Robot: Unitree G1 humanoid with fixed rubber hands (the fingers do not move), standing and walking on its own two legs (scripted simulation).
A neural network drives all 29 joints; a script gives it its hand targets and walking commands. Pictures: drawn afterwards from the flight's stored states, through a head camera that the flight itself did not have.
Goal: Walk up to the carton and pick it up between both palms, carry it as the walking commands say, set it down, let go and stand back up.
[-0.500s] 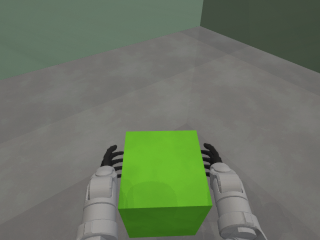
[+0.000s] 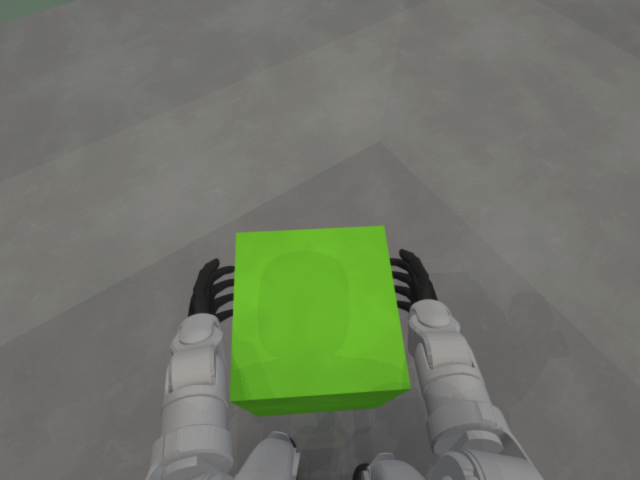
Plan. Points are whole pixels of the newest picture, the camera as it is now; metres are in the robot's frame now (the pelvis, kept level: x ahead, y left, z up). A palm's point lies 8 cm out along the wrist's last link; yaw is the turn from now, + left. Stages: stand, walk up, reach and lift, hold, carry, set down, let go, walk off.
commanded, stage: set down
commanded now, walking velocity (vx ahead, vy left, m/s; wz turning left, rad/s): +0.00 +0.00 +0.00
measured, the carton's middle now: (314, 330) +0.32 +0.06 -0.12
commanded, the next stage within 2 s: none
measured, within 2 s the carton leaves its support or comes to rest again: neither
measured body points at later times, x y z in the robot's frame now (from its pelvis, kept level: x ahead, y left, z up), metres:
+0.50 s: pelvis -0.02 +0.02 -0.07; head +0.15 +0.04 +0.34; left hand +0.34 +0.21 -0.14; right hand +0.39 -0.08 -0.14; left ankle +0.06 +0.14 -0.71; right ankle +0.02 -0.11 -0.71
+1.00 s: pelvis -0.03 +0.00 -0.15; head +0.18 +0.02 +0.25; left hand +0.36 +0.22 -0.23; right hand +0.42 -0.07 -0.23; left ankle +0.06 +0.14 -0.71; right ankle +0.02 -0.11 -0.71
